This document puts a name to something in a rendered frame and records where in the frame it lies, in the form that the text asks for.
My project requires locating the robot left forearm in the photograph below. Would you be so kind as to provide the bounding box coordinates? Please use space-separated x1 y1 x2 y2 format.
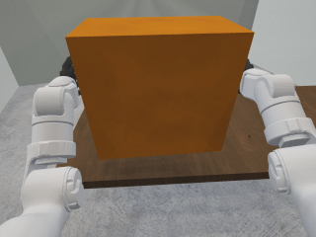
20 76 80 211

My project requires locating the table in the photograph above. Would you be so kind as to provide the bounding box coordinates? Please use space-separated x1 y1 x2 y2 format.
55 85 316 190

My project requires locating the carton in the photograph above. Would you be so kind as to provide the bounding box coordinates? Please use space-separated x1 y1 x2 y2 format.
65 16 255 160

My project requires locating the right robot upper arm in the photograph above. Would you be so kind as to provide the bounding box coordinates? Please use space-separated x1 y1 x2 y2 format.
268 143 316 237

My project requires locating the robot right hand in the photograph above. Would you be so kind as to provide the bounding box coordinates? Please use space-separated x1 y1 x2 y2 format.
238 58 254 94

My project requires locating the robot left hand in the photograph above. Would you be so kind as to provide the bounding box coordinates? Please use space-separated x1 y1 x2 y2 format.
59 56 81 96

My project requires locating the left robot upper arm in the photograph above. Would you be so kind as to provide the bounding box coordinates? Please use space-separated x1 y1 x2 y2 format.
0 166 85 237

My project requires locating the robot right forearm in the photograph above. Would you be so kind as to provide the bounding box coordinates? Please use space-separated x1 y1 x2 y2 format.
239 68 316 148

